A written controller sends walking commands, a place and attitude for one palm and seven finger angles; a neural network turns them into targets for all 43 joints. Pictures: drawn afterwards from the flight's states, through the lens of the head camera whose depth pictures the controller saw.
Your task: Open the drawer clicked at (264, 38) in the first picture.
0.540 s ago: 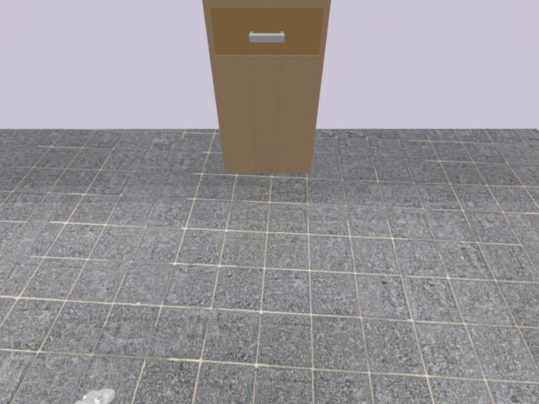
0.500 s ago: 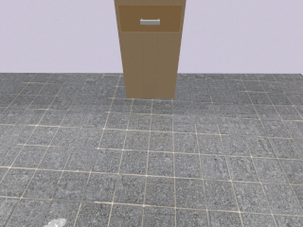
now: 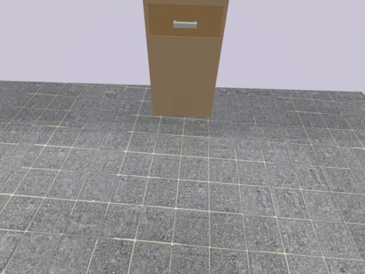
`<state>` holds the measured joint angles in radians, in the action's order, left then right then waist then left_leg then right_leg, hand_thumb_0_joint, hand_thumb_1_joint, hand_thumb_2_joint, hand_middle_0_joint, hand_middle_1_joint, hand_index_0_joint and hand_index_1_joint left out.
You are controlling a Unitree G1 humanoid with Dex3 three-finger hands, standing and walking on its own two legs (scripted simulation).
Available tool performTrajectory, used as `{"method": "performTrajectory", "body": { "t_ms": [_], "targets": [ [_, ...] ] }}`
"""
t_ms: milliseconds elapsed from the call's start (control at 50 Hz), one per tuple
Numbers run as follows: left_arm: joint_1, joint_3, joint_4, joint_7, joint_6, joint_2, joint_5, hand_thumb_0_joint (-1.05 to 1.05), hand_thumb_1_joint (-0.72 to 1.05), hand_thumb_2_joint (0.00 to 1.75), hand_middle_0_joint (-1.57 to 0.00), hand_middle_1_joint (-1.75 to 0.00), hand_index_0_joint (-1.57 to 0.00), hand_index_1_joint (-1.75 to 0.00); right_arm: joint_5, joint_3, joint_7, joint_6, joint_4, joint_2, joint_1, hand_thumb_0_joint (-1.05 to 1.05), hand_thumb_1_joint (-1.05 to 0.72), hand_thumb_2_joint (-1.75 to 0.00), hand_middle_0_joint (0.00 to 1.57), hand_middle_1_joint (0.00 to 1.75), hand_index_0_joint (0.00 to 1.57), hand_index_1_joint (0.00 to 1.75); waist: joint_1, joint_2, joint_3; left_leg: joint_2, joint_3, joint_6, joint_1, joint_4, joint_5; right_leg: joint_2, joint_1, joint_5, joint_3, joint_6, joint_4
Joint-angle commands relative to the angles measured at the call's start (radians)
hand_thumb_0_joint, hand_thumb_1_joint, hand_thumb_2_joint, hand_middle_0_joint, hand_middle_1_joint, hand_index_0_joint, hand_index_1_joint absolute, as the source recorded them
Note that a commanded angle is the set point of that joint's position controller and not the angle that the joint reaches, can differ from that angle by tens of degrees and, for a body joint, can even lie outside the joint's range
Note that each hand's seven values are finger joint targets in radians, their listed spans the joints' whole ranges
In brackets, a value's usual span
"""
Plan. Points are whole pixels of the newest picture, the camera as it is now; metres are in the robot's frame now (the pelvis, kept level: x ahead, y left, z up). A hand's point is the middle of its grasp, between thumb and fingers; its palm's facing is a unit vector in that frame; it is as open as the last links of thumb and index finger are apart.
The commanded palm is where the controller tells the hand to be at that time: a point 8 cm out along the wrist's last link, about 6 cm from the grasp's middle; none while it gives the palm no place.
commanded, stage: stand and wait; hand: left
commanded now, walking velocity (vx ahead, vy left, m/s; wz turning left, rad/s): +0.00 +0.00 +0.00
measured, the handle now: (185, 23) +1.42 +0.07 -0.01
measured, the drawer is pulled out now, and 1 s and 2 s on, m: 0.00 0.00 0.00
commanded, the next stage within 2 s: look at it before walking up in 0.30 s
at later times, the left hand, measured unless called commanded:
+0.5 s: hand out of the picture +0.07 +0.25 -0.16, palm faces -0.02 -0.94 -0.33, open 7.4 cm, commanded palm none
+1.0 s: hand out of the picture +0.09 +0.25 -0.15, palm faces -0.01 -0.94 -0.34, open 7.4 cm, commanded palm none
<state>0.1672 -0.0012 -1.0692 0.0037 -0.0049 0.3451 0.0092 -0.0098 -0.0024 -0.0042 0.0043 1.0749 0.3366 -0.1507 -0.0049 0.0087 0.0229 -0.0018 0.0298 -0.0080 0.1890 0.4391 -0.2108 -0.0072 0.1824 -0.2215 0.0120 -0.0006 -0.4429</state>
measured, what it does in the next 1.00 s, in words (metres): stands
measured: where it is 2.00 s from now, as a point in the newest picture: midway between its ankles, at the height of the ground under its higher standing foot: (193, 273)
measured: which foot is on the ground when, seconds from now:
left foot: down 0.00-1.00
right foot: down 0.00-1.00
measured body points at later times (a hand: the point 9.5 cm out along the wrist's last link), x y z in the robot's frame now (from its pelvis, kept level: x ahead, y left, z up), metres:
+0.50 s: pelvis +0.00 +0.00 +0.00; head +0.00 +0.01 +0.45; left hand +0.07 +0.30 -0.13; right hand +0.08 -0.29 -0.13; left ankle +0.02 +0.13 -0.74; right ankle +0.01 -0.12 -0.74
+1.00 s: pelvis +0.01 +0.00 +0.00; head +0.01 +0.00 +0.45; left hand +0.09 +0.30 -0.13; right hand +0.09 -0.30 -0.13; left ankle +0.02 +0.13 -0.74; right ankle +0.01 -0.12 -0.74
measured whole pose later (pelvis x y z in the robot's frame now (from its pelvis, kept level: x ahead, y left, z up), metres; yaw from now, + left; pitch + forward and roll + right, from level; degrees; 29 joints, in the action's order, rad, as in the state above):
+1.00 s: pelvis +0.01 +0.00 +0.00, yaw +0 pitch -2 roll +0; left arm 0.14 0.00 -1.09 0.00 0.00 0.34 0.01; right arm 0.00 -0.01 0.00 0.01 1.11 0.34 -0.12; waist 0.00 0.00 0.03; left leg 0.00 0.03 -0.01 0.14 0.37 -0.19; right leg -0.01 0.14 -0.21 0.01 0.00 -0.38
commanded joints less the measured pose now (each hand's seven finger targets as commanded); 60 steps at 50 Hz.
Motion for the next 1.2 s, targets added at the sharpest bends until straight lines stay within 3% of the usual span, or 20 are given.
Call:
{"method": "performTrajectory", "body": {
  "t_ms": [0, 200, 480, 980, 1020, 1040, 1100, 1120, 1180],
  "targets": [
    [-0.062, 0.038, 0.062, -0.010, 0.025, 0.201, 0.001, 0.00, 0.90, 0.90, -0.20, -0.30, -0.20, -0.30, -0.002, 0.045, 0.016, 0.031, -0.066, 0.206, 0.063, 0.00, -0.90, -0.90, 0.20, 0.30, 0.20, 0.30, 0.001, -0.017, -0.038, 0.108, 0.097, 0.041, 0.016, -0.100, 0.052, -0.108, 0.000, -0.018, -0.111, -0.033, 0.107],
    [-0.057, 0.037, 0.043, -0.010, 0.021, 0.201, 0.004, 0.00, 0.90, 0.90, -0.20, -0.30, -0.20, -0.30, -0.001, 0.045, 0.015, 0.032, -0.046, 0.214, 0.063, 0.00, -0.90, -0.90, 0.20, 0.30, 0.20, 0.30, -0.002, -0.022, -0.023, 0.112, 0.115, 0.045, 0.029, -0.134, 0.009, -0.104, -0.005, -0.032, -0.104, -0.028, 0.112],
    [-0.059, 0.035, 0.039, -0.012, 0.028, 0.201, 0.004, 0.00, 0.90, 0.90, -0.20, -0.30, -0.20, -0.30, 0.001, 0.043, 0.015, 0.033, -0.039, 0.208, 0.071, 0.00, -0.90, -0.90, 0.20, 0.30, 0.20, 0.30, 0.002, -0.009, -0.048, 0.112, 0.097, 0.039, -0.020, -0.116, 0.114, -0.114, -0.018, 0.061, -0.108, -0.029, 0.116],
    [-0.066, 0.036, 0.040, -0.013, 0.031, 0.207, 0.003, 0.00, 0.90, 0.90, -0.20, -0.30, -0.20, -0.30, 0.002, 0.037, 0.017, 0.031, -0.033, 0.211, 0.083, 0.00, -0.90, -0.90, 0.20, 0.30, 0.20, 0.30, 0.000, -0.010, -0.056, 0.116, 0.085, 0.033, -0.055, -0.123, 0.163, -0.119, -0.052, 0.127, -0.104, -0.029, 0.133],
    [0.001, 0.009, 0.010, -0.016, 0.009, 0.084, 0.002, 0.00, 0.90, 0.90, -0.20, -0.30, -0.20, -0.30, -0.007, 0.009, 0.013, 0.013, -0.005, 0.085, 0.020, 0.00, -0.90, -0.90, 0.20, 0.30, 0.20, 0.30, 0.002, 0.000, -0.052, 0.108, 0.049, 0.012, -0.058, -0.105, 0.028, -0.107, -0.026, -0.035, -0.111, -0.015, 0.135],
    [0.028, 0.011, 0.008, -0.013, 0.001, 0.078, 0.006, 0.00, 0.90, 0.90, -0.20, -0.30, -0.20, -0.30, -0.010, 0.009, 0.012, 0.006, -0.004, 0.077, -0.006, 0.00, -0.90, -0.90, 0.20, 0.30, 0.20, 0.30, -0.001, 0.006, -0.047, 0.100, 0.040, 0.012, -0.049, -0.087, -0.079, -0.099, -0.003, -0.147, -0.131, -0.021, 0.135],
    [0.052, 0.030, 0.028, 0.005, -0.012, 0.097, 0.014, 0.00, 0.90, 0.90, -0.20, -0.30, -0.20, -0.30, -0.018, 0.024, 0.009, -0.001, -0.017, 0.092, -0.028, 0.00, -0.90, -0.90, 0.20, 0.30, 0.20, 0.30, -0.002, 0.017, 0.071, 0.094, 0.030, 0.020, 0.059, -0.085, -0.346, -0.080, 0.097, -0.376, -0.177, -0.047, 0.137],
    [0.060, 0.037, 0.038, 0.008, -0.013, 0.098, 0.016, 0.00, 0.90, 0.90, -0.20, -0.30, -0.20, -0.30, -0.018, 0.029, 0.008, 0.000, -0.024, 0.094, -0.039, 0.00, -0.90, -0.90, 0.20, 0.30, 0.20, 0.30, -0.003, 0.029, 0.095, 0.096, 0.030, 0.025, 0.084, -0.073, -0.380, -0.072, 0.115, -0.405, -0.189, -0.055, 0.127],
    [0.087, 0.047, 0.064, 0.016, -0.006, 0.073, 0.015, 0.00, 0.90, 0.90, -0.20, -0.30, -0.20, -0.30, -0.017, 0.040, 0.012, 0.013, -0.034, 0.096, -0.087, 0.00, -0.90, -0.90, 0.20, 0.30, 0.20, 0.30, 0.009, -0.017, 0.137, 0.134, 0.065, 0.057, 0.074, -0.073, -0.416, -0.039, 0.195, -0.391, -0.183, -0.073, 0.034]
  ]
}}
